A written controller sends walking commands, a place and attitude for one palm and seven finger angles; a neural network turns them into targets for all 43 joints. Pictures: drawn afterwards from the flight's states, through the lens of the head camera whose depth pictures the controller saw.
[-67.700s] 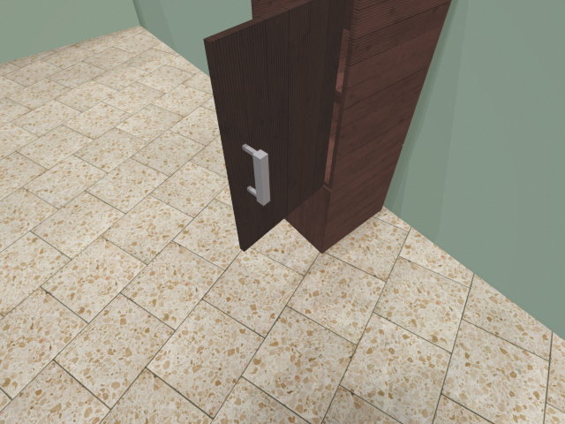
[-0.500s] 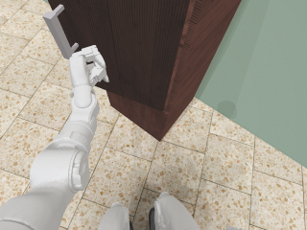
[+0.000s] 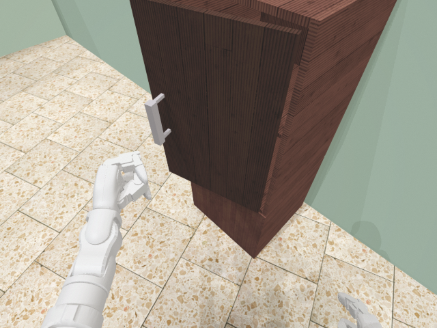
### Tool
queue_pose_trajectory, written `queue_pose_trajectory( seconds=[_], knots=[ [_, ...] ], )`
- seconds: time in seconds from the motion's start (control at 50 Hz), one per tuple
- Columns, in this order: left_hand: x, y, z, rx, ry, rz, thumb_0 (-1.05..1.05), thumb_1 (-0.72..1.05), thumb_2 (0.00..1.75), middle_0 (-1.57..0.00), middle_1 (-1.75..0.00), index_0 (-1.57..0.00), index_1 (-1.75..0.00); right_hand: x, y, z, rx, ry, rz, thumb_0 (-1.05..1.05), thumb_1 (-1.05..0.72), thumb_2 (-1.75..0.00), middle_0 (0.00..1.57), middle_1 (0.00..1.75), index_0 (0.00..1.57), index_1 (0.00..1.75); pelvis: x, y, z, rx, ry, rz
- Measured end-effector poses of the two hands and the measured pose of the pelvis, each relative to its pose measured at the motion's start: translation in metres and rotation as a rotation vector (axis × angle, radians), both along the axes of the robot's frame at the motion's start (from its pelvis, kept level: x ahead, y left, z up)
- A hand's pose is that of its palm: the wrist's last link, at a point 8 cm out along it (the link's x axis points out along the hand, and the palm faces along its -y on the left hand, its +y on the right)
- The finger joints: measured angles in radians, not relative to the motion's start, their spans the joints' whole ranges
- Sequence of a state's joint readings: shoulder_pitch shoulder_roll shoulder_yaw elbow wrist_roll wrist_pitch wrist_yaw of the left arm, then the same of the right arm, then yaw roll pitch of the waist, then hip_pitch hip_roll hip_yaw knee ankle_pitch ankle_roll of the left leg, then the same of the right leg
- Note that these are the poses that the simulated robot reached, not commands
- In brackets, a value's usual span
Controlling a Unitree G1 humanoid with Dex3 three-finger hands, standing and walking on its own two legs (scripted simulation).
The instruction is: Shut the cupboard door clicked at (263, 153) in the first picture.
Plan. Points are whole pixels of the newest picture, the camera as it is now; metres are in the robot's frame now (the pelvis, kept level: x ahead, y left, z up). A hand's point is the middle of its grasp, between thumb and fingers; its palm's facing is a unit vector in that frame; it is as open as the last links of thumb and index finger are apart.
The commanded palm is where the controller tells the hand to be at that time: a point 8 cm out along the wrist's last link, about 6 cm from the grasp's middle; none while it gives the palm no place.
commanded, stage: draw the hand back to the body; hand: left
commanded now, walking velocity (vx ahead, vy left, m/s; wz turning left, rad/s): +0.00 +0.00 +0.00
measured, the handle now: (160, 119) +0.65 +0.18 -0.02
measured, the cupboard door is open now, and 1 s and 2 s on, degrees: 15 15 15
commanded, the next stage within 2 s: step back with the hand held close in 1.02 s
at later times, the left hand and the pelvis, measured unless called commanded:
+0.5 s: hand (25, 219) +0.24 +0.26 +0.16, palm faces +0.34 -0.88 -0.34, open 5.0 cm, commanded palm +0.19 +0.31 +0.19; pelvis +0.02 +0.03 +0.03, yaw +2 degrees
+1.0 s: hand out of the picture +0.19 +0.28 +0.19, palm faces +0.46 -0.80 -0.39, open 7.4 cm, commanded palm +0.14 +0.32 +0.21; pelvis +0.01 +0.02 +0.03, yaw +2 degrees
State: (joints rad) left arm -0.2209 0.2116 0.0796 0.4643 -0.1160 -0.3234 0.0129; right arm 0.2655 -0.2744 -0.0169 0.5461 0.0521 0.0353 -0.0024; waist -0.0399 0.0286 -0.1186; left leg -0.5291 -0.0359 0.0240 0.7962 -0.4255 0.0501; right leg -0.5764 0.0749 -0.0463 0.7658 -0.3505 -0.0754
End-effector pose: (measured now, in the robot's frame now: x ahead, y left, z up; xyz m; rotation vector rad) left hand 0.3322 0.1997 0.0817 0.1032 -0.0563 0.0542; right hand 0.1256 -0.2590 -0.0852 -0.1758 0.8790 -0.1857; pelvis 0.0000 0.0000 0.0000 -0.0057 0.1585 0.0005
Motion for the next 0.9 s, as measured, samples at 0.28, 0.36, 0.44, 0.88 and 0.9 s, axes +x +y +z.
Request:
queue_pose_trajectory(
  seconds=[0.28,0.36,0.44,0.88,0.9],
  knots=[
    [-0.077,0.065,0.061,0.153,0.005,0.171,0.02,0.9,0.9,-0.93,-1.09,-0.93,-1.09,0.086,0.07,0.048,0.053,-0.206,0.133,0.01,-0.9,-0.9,0.2,0.3,0.2,0.3,0.017,0.017,0.027,-0.009,-0.153,0.028],
    [-0.097,0.077,0.073,0.178,0.004,0.209,0.01,0.9,0.9,-0.82,-0.97,-0.82,-0.98,0.092,0.084,0.049,0.073,-0.216,0.168,0.01,-0.9,-0.9,0.2,0.3,0.2,0.3,0.021,0.023,0.03,-0.011,-0.171,0.032],
    [-0.117,0.091,0.084,0.216,0.003,0.251,0.01,0.9,0.9,-0.72,-0.86,-0.71,-0.86,0.09,0.091,0.046,0.079,-0.201,0.187,0.01,-0.9,-0.9,0.2,0.3,0.2,0.3,0.024,0.026,0.033,-0.012,-0.181,0.035],
    [-0.186,0.13,0.116,0.33,-0.046,0.458,0.01,0.9,0.9,-0.24,-0.33,-0.24,-0.34,0.065,0.067,0.037,0.025,-0.171,0.167,0.01,-0.9,-0.9,0.2,0.3,0.2,0.3,0.011,0.025,0.034,-0.007,-0.202,0.041],
    [-0.185,0.127,0.115,0.325,-0.048,0.45,0.01,0.9,0.9,-0.23,-0.33,-0.23,-0.33,0.064,0.065,0.038,0.022,-0.176,0.164,0.01,-0.9,-0.9,0.2,0.3,0.2,0.3,0.011,0.024,0.034,-0.007,-0.203,0.039]
  ],
)
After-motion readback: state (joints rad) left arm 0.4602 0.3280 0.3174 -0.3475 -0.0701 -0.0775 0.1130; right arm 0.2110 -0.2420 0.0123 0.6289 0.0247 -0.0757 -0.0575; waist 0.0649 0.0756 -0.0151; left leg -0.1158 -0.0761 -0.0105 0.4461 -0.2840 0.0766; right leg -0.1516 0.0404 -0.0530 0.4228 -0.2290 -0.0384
